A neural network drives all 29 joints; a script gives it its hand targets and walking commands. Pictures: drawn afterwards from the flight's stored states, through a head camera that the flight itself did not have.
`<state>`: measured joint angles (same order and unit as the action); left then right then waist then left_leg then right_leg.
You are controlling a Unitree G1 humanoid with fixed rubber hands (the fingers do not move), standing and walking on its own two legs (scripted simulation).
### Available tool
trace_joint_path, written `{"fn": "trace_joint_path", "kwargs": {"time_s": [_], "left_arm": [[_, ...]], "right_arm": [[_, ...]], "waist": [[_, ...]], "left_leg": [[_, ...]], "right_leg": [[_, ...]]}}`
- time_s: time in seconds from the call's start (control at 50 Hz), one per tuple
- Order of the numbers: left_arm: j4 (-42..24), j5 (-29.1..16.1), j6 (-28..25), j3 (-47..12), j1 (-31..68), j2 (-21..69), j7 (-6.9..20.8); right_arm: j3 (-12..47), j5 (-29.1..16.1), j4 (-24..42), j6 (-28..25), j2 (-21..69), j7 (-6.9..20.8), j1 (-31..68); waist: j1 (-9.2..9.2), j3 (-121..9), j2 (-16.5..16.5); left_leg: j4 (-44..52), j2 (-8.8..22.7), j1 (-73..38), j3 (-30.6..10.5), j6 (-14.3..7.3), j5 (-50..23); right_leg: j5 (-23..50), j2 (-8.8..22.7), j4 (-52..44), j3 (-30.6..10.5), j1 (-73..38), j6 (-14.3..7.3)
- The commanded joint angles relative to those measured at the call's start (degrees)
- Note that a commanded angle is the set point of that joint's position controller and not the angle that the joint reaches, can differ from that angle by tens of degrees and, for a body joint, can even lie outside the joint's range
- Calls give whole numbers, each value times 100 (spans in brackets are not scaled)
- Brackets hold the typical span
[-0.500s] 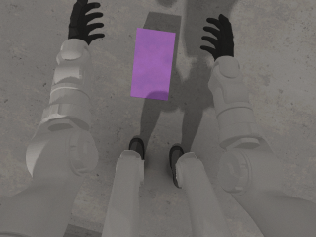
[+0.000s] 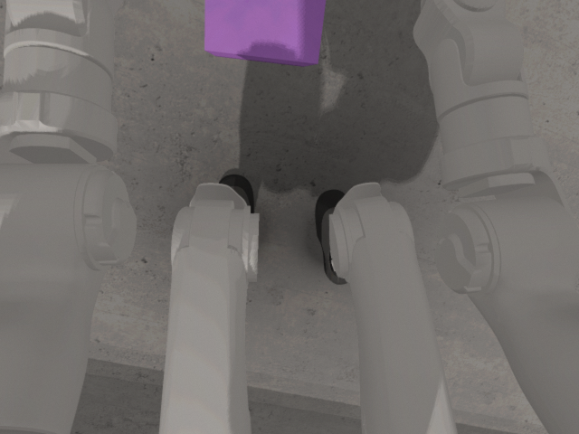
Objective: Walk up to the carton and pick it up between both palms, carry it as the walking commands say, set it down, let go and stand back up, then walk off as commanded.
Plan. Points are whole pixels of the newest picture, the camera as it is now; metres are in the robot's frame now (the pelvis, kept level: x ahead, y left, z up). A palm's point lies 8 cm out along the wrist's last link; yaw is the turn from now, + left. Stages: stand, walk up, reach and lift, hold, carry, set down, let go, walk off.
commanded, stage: reach and lift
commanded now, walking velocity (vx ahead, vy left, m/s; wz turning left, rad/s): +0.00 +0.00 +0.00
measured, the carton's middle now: out of the picture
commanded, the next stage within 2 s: none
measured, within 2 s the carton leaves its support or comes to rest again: neither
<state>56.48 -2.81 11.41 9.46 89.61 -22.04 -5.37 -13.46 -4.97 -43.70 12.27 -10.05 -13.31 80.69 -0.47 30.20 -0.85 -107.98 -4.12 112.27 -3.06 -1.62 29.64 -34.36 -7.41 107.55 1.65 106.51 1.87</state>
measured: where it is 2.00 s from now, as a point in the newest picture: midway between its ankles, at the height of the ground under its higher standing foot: (286, 247)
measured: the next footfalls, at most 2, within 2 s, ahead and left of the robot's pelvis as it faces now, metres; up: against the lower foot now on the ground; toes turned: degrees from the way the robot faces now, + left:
none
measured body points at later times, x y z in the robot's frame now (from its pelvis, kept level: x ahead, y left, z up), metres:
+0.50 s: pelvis -0.02 +0.00 -0.10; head +0.37 +0.02 +0.12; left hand +0.55 +0.19 -0.30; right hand +0.55 -0.11 -0.29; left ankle +0.11 +0.10 -0.44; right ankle +0.09 -0.12 -0.44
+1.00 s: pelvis +0.00 +0.00 -0.12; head +0.38 +0.02 +0.10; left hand +0.55 +0.19 -0.34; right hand +0.55 -0.12 -0.33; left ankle +0.11 +0.10 -0.44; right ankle +0.09 -0.11 -0.44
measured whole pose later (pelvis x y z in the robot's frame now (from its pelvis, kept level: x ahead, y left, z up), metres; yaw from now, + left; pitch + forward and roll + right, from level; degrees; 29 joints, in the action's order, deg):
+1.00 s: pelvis +0.00 +0.00 -0.12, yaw -2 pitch +32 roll -2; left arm 76.1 -6.6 2.2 6.5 91.9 -24.1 -1.2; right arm -8.6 -7.2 -66.4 4.4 -11.8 -8.9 88.4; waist -1.2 29.9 -3.6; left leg -130.7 1.4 128.2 1.3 -3.5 34.8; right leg -39.0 -5.6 131.4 3.1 125.0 0.2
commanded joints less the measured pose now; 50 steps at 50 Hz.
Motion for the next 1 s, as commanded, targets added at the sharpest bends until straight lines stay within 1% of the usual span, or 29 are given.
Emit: {"fn": "trace_joint_path", "kwargs": {"time_s": [0.0,0.04,0.06,0.08,0.1,0.12,0.14,0.16,0.18,0.2,0.22,0.28,0.32,0.36,0.4,0.42,0.44,0.46,0.52,0.54,0.56,0.62,0.66,0.68,0.8,0.82,0.84,0.86,0.98], "left_arm": [[-20,-212,-102,-285,2050,-768,-17],[-488,-351,-187,-213,2306,-891,16],[-232,-193,-235,-101,2284,-961,34],[-1017,-498,-223,-446,2417,-649,78],[218,-430,-301,-399,2374,-712,77],[354,-239,-315,-288,2319,-911,120],[756,-230,-337,-396,2323,-769,179],[-216,-374,-415,-444,2679,-820,197],[825,-326,-408,-429,2606,-894,176],[428,-331,-396,-457,2562,-786,206],[907,-401,-451,-500,2692,-699,230],[612,-375,-519,-415,2798,-931,282],[1645,-136,-481,-290,2558,-1028,349],[821,-151,-623,-279,2826,-966,310],[1467,-50,-639,-189,2781,-1025,348],[778,-40,-721,-82,2647,-923,325],[711,-274,-750,-250,2892,-945,324],[1463,-149,-766,-148,2631,-935,358],[1554,-30,-924,138,2356,-1168,364],[1038,-70,-983,103,2586,-961,356],[1279,-104,-1000,-42,2429,-967,350],[1434,-176,-1065,12,2245,-880,402],[1483,-226,-1117,-178,1978,-785,422],[1449,-328,-1105,-137,2061,-763,431],[1179,-323,-1106,-255,1904,-697,374],[1155,-349,-1119,-222,2033,-791,358],[1177,-275,-1105,-208,1962,-976,337],[1044,-301,-1104,-178,2120,-833,360],[1258,-295,-1080,-202,2027,-716,454]], "right_arm": [[331,-175,357,-145,-611,-33,1847],[187,-129,524,-208,-840,-53,1977],[140,-43,300,-236,-759,-14,2098],[324,-256,865,-215,-599,-20,2080],[313,-128,-435,-285,-763,50,2101],[204,19,-469,-291,-674,72,2054],[69,64,-785,-322,-689,138,2117],[136,-91,26,-390,-794,122,2492],[59,-91,-811,-403,-793,143,2395],[44,49,-560,-400,-746,168,2473],[4,49,-1244,-434,-812,194,2520],[65,61,-645,-502,-782,232,2875],[-69,204,-1658,-456,-647,301,2644],[-89,103,-1019,-539,-626,326,2911],[-86,227,-2046,-508,-481,399,2578],[3,214,-1170,-606,-466,409,2693],[40,216,-1088,-666,-610,358,2904],[178,145,-1788,-647,-484,411,2762],[133,179,-1333,-778,-483,399,2780],[167,158,-1186,-794,-478,436,2742],[205,7,-1388,-799,-531,435,2720],[322,71,-1430,-890,-485,441,2493],[385,-132,-1395,-965,-453,446,2319],[540,-151,-1299,-983,-431,446,2428],[355,-135,-1719,-966,-480,461,1832],[328,-88,-1578,-983,-564,401,1924],[358,-79,-1661,-961,-650,409,1934],[306,-79,-1397,-962,-493,392,2190],[463,-192,-1654,-926,-309,453,2116]], "waist": [[147,-10260,674],[355,-10212,577],[145,-9736,455],[285,-10747,769],[288,-9205,578],[142,-8958,581],[368,-8421,571],[232,-9285,696],[340,-8238,658],[181,-8504,662],[407,-7693,610],[230,-8413,424],[171,-6816,220],[32,-7617,558],[-26,-6187,370],[-196,-7174,331],[49,-7299,156],[-236,-6299,58],[-354,-6255,-151],[-228,-6548,-15],[-368,-6461,204],[-291,-6081,-41],[-344,-6394,213],[-251,-6470,-106],[-143,-6412,380],[-84,-6213,256],[-331,-6427,292],[-173,-6206,205],[-375,-5987,86]], "left_leg": [[266,156,-6048,-315,50,-3497],[222,219,-5654,-198,59,-2805],[254,208,-5272,-255,32,-2629],[137,198,-5802,-203,89,-3285],[60,248,-4782,-236,97,-2698],[-18,275,-4623,-256,102,-2580],[-18,251,-4217,-253,124,-2226],[-121,270,-4809,-248,152,-2443],[-147,369,-4337,-305,119,-1923],[-123,265,-4172,-215,207,-2110],[-227,329,-3430,-143,181,-1576],[-477,347,-3713,-146,165,-1922],[-461,407,-2394,-131,125,-1047],[-562,357,-2844,-80,166,-1504],[-620,331,-2064,-157,129,-1093],[-751,359,-2659,-98,141,-1703],[-775,316,-2542,-242,98,-1763],[-953,331,-2116,-174,91,-1596],[-1048,335,-1683,-176,22,-1658],[-1107,366,-1939,-176,50,-1926],[-1173,320,-2251,-115,54,-2043],[-1386,322,-1795,-152,23,-2236],[-1499,345,-2091,-169,23,-2659],[-1518,362,-2246,-266,-12,-2853],[-1498,343,-3025,-349,37,-3238],[-1512,327,-2667,-412,-15,-2953],[-1529,319,-2889,-359,42,-3085],[-1459,313,-2415,-331,-1,-2930],[-1451,293,-2205,-176,-27,-2230]], "right_leg": [[2058,143,-488,184,-1442,53],[1579,161,-513,156,-1534,-33],[1472,160,-346,234,-1196,30],[2184,85,-312,161,-1932,-39],[1691,173,-76,213,-1200,-23],[1666,193,-80,62,-1202,-12],[1525,205,-12,183,-1136,8],[1667,178,87,115,-1359,-19],[1107,267,117,174,-619,31],[1363,191,94,140,-1106,18],[1126,250,190,102,-912,-5],[1525,245,385,85,-1409,48],[962,312,482,58,-1026,94],[1335,206,612,30,-1164,78],[909,267,754,4,-418,42],[1446,211,746,-58,-1084,36],[1578,197,954,17,-1041,91],[1255,286,999,-44,-513,73],[1531,210,1114,-73,-628,159],[1767,188,1186,-116,-757,94],[1691,171,1179,-60,-515,107],[2033,188,1324,-221,-468,82],[2402,124,1418,-181,-500,98],[2526,152,1430,-184,-497,112],[2361,71,1462,-70,157,27],[2193,105,1478,-142,156,-3],[2274,122,1522,-148,15,10],[2310,109,1434,-144,-28,7],[1790,59,1408,-229,-121,8]]}}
